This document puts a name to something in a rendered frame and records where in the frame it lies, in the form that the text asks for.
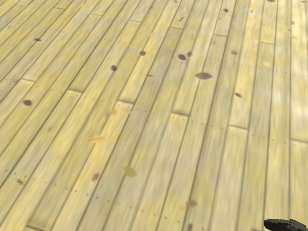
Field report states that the right robot hand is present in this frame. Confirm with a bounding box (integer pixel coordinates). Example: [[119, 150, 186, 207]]
[[264, 218, 308, 231]]

